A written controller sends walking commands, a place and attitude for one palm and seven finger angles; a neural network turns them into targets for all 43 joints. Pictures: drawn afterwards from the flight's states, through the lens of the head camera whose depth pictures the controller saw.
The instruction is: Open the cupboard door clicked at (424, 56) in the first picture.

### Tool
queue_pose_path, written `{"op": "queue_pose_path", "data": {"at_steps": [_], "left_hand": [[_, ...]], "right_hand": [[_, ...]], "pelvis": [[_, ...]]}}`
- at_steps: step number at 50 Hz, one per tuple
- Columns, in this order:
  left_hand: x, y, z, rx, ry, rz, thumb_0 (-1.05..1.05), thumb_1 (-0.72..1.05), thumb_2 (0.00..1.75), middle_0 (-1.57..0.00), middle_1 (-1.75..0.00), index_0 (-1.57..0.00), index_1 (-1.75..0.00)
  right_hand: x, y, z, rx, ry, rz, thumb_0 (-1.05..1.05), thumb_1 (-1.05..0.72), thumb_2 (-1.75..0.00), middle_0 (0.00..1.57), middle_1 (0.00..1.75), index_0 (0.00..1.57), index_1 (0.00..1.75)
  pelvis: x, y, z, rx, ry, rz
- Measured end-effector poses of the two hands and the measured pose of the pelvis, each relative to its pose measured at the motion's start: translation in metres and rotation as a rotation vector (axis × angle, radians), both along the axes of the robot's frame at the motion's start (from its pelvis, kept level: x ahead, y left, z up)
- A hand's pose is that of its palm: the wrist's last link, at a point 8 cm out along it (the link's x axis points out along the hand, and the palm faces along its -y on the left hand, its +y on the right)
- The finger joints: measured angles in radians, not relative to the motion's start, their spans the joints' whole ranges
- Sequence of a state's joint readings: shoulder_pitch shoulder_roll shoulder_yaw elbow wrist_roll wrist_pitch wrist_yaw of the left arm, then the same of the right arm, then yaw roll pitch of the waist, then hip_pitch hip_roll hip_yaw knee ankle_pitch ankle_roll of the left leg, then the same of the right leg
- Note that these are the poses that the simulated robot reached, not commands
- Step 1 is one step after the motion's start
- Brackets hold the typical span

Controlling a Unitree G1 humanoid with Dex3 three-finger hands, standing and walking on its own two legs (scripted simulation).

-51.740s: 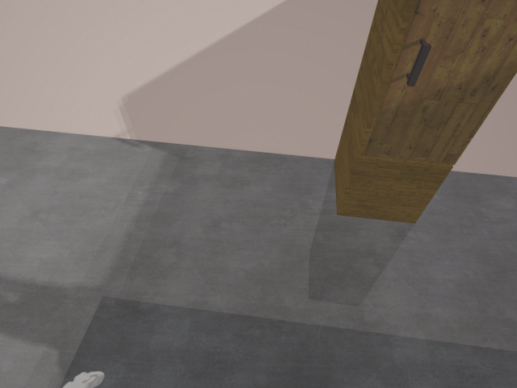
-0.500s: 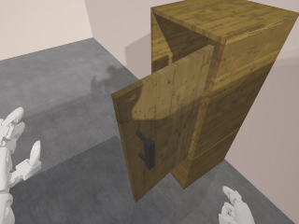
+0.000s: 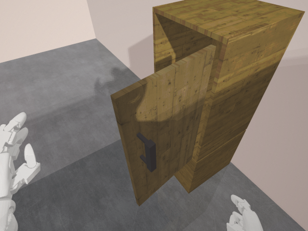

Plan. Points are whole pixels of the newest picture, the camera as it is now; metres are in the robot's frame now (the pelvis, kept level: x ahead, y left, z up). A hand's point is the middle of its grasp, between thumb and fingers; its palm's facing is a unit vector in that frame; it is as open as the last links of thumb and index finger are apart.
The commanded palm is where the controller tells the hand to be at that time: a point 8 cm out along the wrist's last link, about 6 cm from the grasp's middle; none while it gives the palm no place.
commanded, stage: step back with the hand held close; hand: left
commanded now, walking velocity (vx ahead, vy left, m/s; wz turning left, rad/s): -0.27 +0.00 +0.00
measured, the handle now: (146, 152) +0.31 +0.07 +0.04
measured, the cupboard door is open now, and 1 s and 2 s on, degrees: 98 98 98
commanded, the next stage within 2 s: stop stepping back and stand still in 1.10 s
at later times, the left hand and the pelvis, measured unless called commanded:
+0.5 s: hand (13, 188) +0.14 +0.28 +0.15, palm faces +0.35 -0.79 -0.50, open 7.4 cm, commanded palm +0.08 +0.32 +0.17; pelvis -0.07 +0.03 -0.01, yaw -2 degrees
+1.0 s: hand out of the picture +0.06 +0.31 +0.17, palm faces +0.44 -0.78 -0.45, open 7.4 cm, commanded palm -0.01 +0.34 +0.17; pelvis -0.15 +0.04 -0.01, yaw +0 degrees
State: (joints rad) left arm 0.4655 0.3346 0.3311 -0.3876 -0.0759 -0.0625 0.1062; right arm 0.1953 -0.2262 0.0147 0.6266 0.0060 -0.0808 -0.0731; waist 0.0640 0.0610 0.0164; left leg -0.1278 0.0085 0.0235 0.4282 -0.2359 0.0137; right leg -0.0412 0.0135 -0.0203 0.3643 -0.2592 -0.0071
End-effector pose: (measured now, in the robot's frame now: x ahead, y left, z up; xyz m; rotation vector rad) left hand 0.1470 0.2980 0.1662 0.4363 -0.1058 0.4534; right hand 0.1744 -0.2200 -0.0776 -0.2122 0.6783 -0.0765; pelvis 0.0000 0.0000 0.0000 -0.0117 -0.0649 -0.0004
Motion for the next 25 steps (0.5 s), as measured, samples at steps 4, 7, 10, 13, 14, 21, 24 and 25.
{"op": "queue_pose_path", "data": {"at_steps": [4,7,10,13,14,21,24,25], "left_hand": [[0.002,0.003,0.008,0.058,-0.013,-0.018,0.01,0.89,0.89,-0.21,-0.3,-0.21,-0.31],[0.005,0.004,0.007,0.081,0.009,-0.046,0.01,0.89,0.9,-0.21,-0.3,-0.21,-0.31],[0.005,0.003,0.003,0.091,0.042,-0.08,0.01,0.89,0.9,-0.21,-0.3,-0.21,-0.3],[0.001,0.004,0.001,0.101,0.059,-0.111,0.01,0.89,0.89,-0.21,-0.3,-0.21,-0.31],[-0.001,0.004,0.001,0.106,0.059,-0.119,0.01,0.89,0.89,-0.21,-0.3,-0.21,-0.31],[-0.024,0.013,0.005,0.139,0.009,-0.141,0.01,0.89,0.89,-0.22,-0.3,-0.21,-0.31],[-0.038,0.018,0.006,0.154,-0.016,-0.133,0.01,0.89,0.89,-0.22,-0.3,-0.21,-0.31],[-0.043,0.019,0.006,0.159,-0.024,-0.128,0.01,0.89,0.89,-0.22,-0.3,-0.21,-0.31]], "right_hand": [[-0.003,-0.003,0.001,-0.003,0.013,-0.019,0.01,-0.91,-0.9,0.2,0.3,0.2,0.3],[-0.008,-0.007,0.002,-0.009,0.025,-0.049,0.01,-0.91,-0.9,0.2,0.3,0.2,0.3],[-0.017,-0.011,0.003,-0.017,0.038,-0.084,0.01,-0.91,-0.9,0.2,0.3,0.2,0.3],[-0.028,-0.013,0.004,-0.028,0.052,-0.113,0.01,-0.91,-0.9,0.2,0.3,0.2,0.3],[-0.033,-0.014,0.004,-0.033,0.056,-0.12,0.01,-0.91,-0.9,0.2,0.3,0.2,0.3],[-0.065,-0.009,0.007,-0.057,0.06,-0.136,0.01,-0.91,-0.9,0.2,0.3,0.2,0.3],[-0.079,-0.004,0.005,-0.06,0.051,-0.128,0.01,-0.91,-0.9,0.2,0.3,0.2,0.3],[-0.083,-0.003,0.004,-0.06,0.047,-0.124,0.01,-0.91,-0.9,0.2,0.3,0.2,0.3]], "pelvis": [[-0.004,0.001,0.0,-0.01,0.028,-0.007],[-0.009,0.005,0.0,-0.009,0.046,-0.016],[-0.015,0.009,0.0,-0.007,0.057,-0.026],[-0.023,0.012,0.0,-0.006,0.063,-0.033],[-0.026,0.014,-0.001,-0.006,0.064,-0.034],[-0.051,0.021,-0.005,-0.01,0.061,-0.035],[-0.063,0.024,-0.008,-0.012,0.058,-0.031],[-0.067,0.025,-0.009,-0.013,0.057,-0.028]]}}
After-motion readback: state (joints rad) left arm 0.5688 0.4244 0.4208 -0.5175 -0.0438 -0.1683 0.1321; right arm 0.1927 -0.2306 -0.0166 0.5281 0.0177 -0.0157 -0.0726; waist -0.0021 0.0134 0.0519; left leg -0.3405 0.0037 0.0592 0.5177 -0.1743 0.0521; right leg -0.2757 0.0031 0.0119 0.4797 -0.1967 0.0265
